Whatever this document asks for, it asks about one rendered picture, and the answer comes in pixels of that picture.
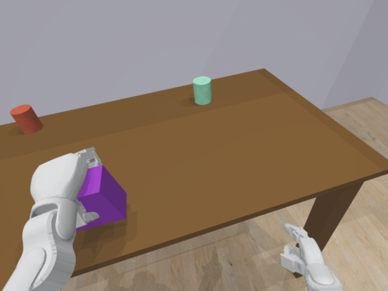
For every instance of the right robot forearm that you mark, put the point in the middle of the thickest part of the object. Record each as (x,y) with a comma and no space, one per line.
(320,277)

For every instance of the left robot hand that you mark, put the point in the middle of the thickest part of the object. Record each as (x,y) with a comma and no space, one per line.
(63,177)

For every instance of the left robot forearm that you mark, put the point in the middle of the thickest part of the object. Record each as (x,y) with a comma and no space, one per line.
(48,259)

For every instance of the table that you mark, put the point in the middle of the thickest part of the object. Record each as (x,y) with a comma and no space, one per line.
(191,169)

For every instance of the right robot hand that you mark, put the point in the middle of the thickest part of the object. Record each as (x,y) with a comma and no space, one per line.
(296,259)

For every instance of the sponge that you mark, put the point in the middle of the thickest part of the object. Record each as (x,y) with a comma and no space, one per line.
(100,193)

